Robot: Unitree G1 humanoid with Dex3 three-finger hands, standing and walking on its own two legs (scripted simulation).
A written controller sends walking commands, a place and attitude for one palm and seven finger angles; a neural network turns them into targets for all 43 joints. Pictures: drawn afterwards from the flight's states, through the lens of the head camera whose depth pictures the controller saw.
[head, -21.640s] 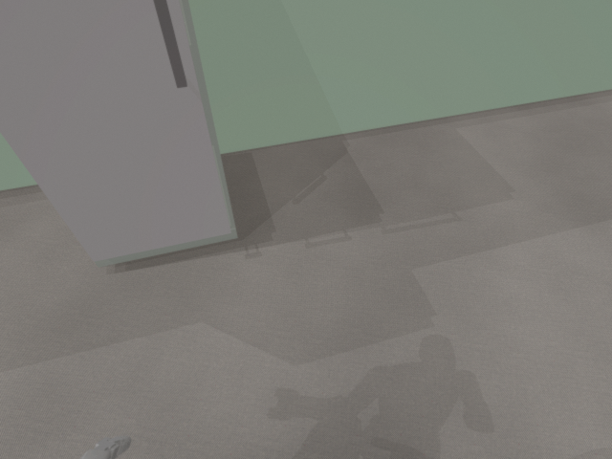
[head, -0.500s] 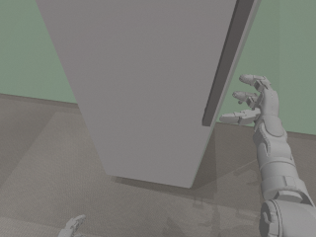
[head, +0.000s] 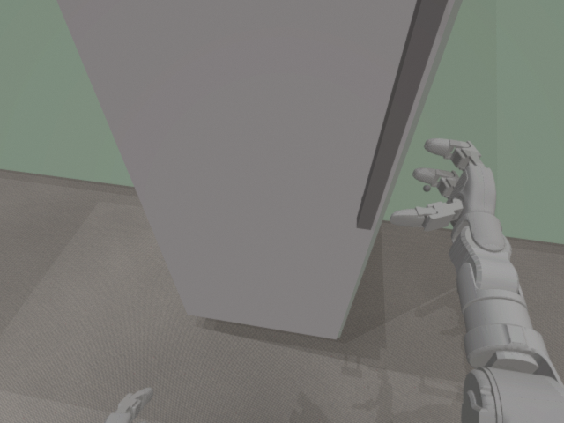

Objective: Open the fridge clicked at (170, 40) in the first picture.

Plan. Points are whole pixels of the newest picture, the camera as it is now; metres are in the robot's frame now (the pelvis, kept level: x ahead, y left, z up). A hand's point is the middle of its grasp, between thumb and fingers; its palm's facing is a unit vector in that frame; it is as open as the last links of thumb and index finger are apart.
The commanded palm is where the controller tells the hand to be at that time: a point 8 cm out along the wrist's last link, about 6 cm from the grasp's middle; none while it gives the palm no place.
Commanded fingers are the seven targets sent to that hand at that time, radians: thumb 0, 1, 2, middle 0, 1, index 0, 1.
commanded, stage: move the hooked fingers beside the handle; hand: right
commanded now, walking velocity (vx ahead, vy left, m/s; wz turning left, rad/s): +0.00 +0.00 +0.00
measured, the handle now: (391, 120) +0.49 -0.11 +0.21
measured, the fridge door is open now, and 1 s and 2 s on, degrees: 0 0 0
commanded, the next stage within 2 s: feel for the door with the fingertips in 0.78 s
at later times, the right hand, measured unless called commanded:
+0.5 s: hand (429, 186) +0.42 -0.17 +0.14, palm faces +0.11 +0.99 +0.01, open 14.0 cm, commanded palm +0.39 -0.22 +0.14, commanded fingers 0.00 0.50 -0.30 0.30 1.20 0.30 1.20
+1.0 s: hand (427, 188) +0.42 -0.16 +0.14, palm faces +0.11 +0.99 +0.01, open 14.0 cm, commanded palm +0.39 -0.21 +0.14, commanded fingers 0.00 0.50 -0.30 0.30 1.20 0.30 1.20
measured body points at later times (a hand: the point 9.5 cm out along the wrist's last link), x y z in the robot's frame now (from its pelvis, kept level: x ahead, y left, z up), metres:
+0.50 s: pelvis +0.00 +0.01 +0.00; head +0.01 +0.01 +0.45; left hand +0.12 +0.26 -0.10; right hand +0.41 -0.22 +0.15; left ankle +0.02 +0.10 -0.73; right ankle +0.00 -0.08 -0.73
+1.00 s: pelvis +0.00 +0.01 +0.00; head +0.01 +0.01 +0.45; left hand +0.11 +0.26 -0.11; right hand +0.41 -0.22 +0.14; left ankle +0.02 +0.10 -0.73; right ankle +0.00 -0.08 -0.73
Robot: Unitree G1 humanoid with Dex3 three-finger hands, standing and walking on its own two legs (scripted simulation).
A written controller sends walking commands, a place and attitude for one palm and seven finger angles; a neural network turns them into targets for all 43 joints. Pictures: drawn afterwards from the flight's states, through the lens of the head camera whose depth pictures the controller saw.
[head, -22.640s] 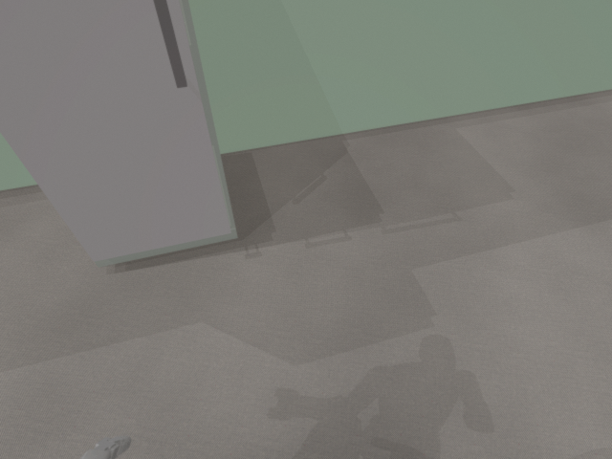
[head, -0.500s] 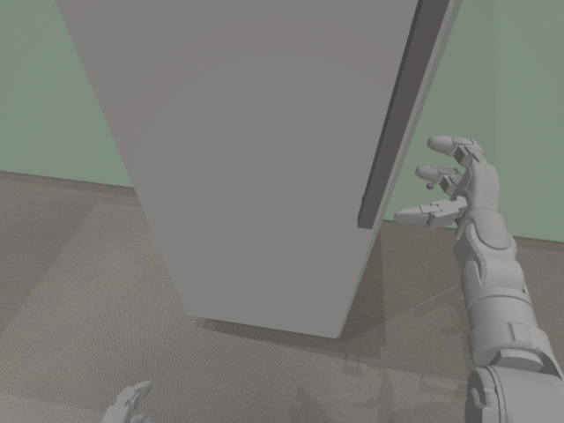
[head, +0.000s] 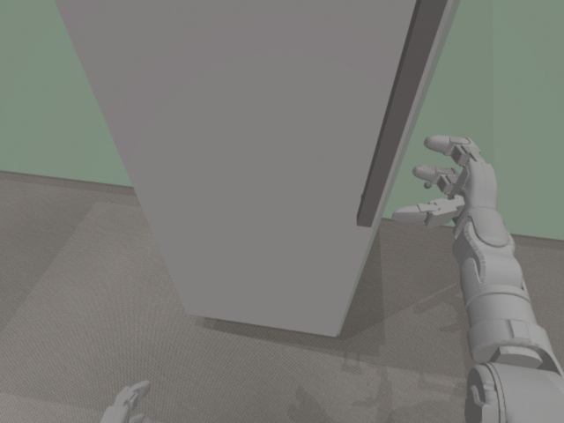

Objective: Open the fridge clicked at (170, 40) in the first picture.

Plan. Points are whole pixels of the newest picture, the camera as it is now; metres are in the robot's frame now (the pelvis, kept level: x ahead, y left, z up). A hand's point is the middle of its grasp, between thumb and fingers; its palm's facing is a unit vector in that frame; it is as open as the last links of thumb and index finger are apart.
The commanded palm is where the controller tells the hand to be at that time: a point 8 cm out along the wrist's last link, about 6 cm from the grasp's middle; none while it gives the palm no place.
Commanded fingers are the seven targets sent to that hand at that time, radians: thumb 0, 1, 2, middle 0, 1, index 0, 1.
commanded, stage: feel for the door with the fingertips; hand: right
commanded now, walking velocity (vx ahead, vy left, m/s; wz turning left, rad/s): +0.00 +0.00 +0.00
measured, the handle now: (391, 117) +0.50 -0.11 +0.21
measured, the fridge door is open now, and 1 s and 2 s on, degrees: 0 0 0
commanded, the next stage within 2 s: slide the fingers in behind the handle in 0.74 s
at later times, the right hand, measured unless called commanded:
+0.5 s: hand (403, 174) +0.44 -0.13 +0.14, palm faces +0.11 +0.99 +0.01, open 14.0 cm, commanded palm +0.41 -0.18 +0.14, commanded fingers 0.00 0.50 -0.30 0.30 1.20 0.30 1.20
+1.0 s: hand (406, 170) +0.46 -0.14 +0.14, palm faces +0.11 +0.99 +0.01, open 13.7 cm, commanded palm +0.42 -0.19 +0.14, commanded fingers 0.00 0.50 -0.30 0.30 1.20 0.30 1.20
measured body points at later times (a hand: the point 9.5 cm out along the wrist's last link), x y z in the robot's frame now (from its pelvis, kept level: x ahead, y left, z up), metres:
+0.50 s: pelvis +0.00 +0.00 +0.00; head +0.01 +0.00 +0.45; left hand +0.10 +0.25 -0.11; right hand +0.43 -0.19 +0.15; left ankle +0.02 +0.09 -0.73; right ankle +0.00 -0.08 -0.73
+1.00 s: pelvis +0.00 +0.00 +0.00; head +0.02 +0.00 +0.45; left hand +0.07 +0.26 -0.12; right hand +0.44 -0.19 +0.14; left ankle +0.02 +0.09 -0.73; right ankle +0.00 -0.08 -0.73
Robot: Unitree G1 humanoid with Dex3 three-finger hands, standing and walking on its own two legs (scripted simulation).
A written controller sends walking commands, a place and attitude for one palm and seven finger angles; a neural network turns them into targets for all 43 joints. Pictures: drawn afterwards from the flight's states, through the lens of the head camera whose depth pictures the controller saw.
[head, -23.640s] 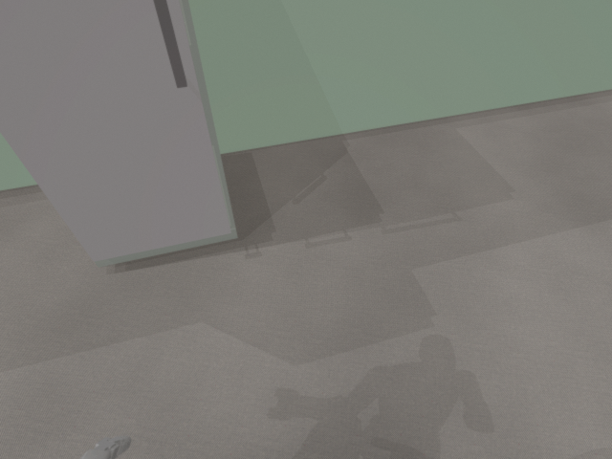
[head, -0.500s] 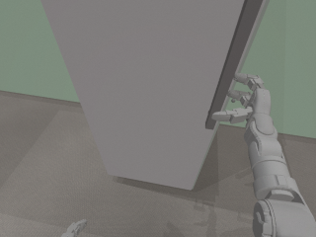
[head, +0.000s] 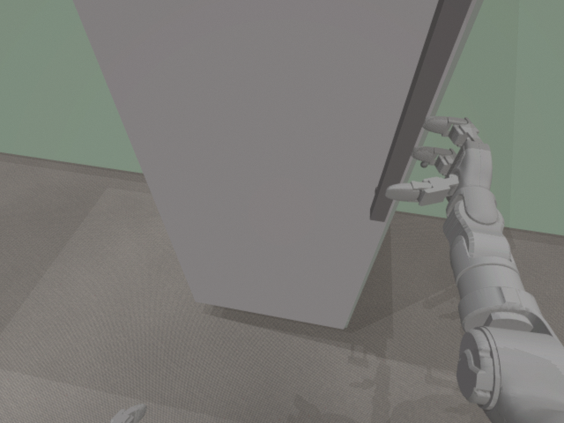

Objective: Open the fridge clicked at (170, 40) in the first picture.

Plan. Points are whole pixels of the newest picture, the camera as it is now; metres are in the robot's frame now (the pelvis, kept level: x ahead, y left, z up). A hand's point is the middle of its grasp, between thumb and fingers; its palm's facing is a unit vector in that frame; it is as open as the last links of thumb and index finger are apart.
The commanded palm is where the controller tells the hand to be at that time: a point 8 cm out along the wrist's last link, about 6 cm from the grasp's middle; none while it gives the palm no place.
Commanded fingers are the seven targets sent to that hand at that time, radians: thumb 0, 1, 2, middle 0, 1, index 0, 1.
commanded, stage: slide the fingers in behind the handle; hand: right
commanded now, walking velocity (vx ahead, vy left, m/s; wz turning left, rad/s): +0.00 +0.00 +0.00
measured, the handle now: (410, 108) +0.50 -0.11 +0.21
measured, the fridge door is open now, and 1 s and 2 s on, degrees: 0 0 0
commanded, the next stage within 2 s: grip the handle and tug to test in 1.66 s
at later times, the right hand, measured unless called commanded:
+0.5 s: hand (411, 169) +0.45 -0.13 +0.15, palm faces +0.09 +1.00 +0.02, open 14.0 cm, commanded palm +0.42 -0.17 +0.14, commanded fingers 0.00 0.50 -0.30 0.30 1.20 0.30 1.20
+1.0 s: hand (396, 167) +0.45 -0.10 +0.15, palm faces +0.10 +1.00 +0.02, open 14.0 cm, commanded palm +0.41 -0.15 +0.14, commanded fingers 0.00 0.50 -0.30 0.30 1.20 0.30 1.20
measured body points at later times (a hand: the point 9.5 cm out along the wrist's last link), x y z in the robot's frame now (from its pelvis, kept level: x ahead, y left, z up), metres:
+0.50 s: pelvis +0.00 +0.00 +0.00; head +0.02 +0.00 +0.45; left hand +0.10 +0.25 -0.11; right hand +0.44 -0.18 +0.15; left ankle +0.02 +0.09 -0.73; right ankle +0.01 -0.09 -0.73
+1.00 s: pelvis +0.01 +0.00 +0.00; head +0.02 +0.01 +0.45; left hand +0.11 +0.25 -0.11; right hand +0.43 -0.16 +0.15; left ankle +0.02 +0.09 -0.73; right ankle +0.01 -0.09 -0.73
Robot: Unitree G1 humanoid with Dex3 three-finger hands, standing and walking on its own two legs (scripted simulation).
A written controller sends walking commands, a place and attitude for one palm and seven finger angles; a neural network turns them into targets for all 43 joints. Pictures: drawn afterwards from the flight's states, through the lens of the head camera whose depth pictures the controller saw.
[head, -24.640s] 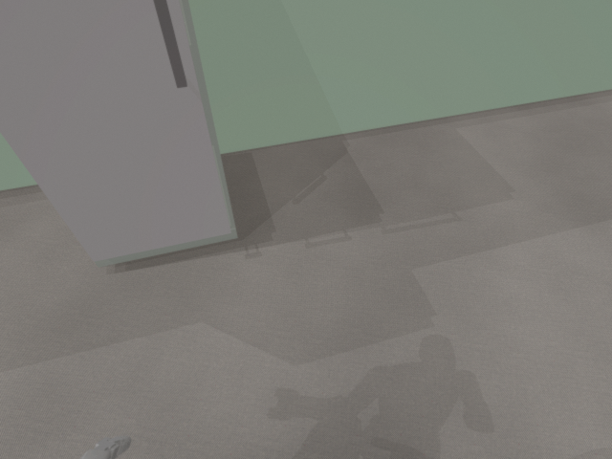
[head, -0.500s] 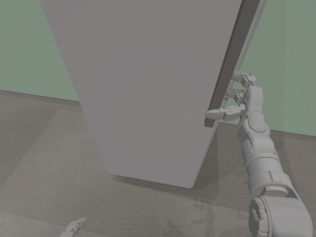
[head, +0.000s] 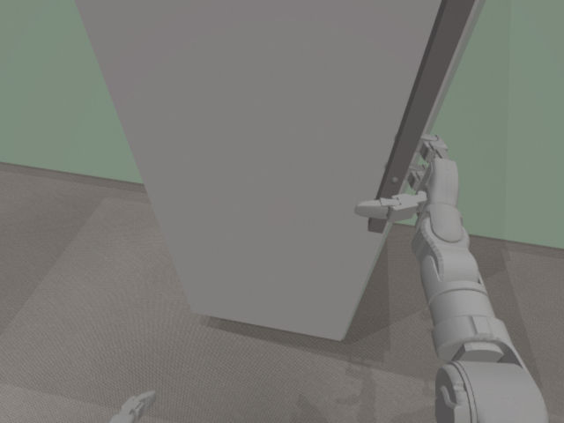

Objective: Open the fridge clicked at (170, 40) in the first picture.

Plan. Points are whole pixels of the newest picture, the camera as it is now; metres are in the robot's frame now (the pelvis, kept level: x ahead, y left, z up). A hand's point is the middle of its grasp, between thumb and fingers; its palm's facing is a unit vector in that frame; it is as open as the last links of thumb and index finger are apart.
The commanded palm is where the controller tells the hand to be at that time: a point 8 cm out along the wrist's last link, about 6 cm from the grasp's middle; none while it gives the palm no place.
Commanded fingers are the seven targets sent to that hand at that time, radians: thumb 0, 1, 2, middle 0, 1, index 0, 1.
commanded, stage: slide the fingers in behind the handle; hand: right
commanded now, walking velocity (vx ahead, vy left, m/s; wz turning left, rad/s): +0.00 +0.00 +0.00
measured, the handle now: (408, 123) +0.49 -0.12 +0.21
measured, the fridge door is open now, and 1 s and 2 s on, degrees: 0 0 0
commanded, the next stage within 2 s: grip the handle and tug to test in 0.66 s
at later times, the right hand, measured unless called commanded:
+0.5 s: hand (385, 181) +0.43 -0.10 +0.15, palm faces +0.11 +0.99 +0.01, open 14.0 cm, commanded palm +0.40 -0.15 +0.14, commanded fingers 0.00 0.50 -0.30 0.30 1.20 0.30 1.20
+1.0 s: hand (388, 181) +0.43 -0.10 +0.14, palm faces +0.10 +0.99 +0.02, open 12.6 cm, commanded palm +0.40 -0.15 +0.14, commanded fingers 0.00 -0.11 -0.56 0.37 1.29 0.37 1.29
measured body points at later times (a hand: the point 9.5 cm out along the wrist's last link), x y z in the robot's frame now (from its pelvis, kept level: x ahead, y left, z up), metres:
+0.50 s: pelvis -0.01 +0.01 +0.00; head +0.00 +0.01 +0.45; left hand +0.10 +0.25 -0.11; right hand +0.41 -0.15 +0.15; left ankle +0.02 +0.09 -0.73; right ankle +0.00 -0.09 -0.73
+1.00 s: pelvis +0.00 +0.00 +0.00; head +0.00 +0.01 +0.45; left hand +0.08 +0.25 -0.12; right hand +0.42 -0.16 +0.14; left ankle +0.02 +0.09 -0.73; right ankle +0.00 -0.09 -0.73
